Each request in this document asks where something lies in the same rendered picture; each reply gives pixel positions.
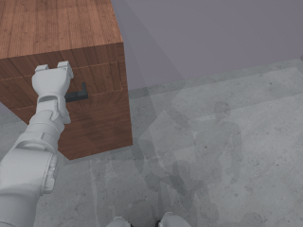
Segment handle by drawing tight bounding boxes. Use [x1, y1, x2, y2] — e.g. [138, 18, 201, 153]
[64, 82, 89, 103]

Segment left robot upper arm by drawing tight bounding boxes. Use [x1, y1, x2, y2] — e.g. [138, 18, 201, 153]
[0, 148, 59, 227]

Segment drawer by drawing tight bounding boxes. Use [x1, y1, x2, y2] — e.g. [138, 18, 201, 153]
[0, 61, 121, 109]

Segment cabinet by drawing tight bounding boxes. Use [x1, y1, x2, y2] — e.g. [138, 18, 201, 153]
[0, 0, 134, 161]

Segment robot right shin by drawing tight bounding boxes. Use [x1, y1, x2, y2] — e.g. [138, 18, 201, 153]
[162, 212, 173, 220]

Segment robot left shin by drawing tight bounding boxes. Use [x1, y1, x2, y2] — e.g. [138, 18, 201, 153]
[113, 217, 126, 222]

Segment robot shin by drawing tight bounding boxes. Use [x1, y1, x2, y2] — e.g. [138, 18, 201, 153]
[162, 212, 173, 220]
[113, 217, 126, 222]

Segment left robot forearm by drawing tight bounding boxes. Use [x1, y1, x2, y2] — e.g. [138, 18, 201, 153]
[0, 93, 66, 175]

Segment robot left hand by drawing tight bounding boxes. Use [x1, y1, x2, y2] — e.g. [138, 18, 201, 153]
[31, 61, 74, 124]

